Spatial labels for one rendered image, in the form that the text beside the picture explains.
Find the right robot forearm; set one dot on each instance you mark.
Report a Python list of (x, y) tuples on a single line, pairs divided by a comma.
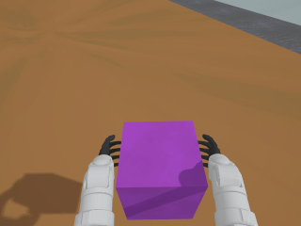
[(230, 199)]

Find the carton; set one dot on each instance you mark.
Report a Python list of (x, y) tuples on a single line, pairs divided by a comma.
[(160, 172)]

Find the left robot forearm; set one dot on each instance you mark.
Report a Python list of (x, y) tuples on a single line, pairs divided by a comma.
[(97, 194)]

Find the robot right hand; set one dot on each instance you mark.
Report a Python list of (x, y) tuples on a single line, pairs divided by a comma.
[(213, 149)]

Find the robot left hand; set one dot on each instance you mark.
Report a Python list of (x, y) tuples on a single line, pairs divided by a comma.
[(106, 148)]

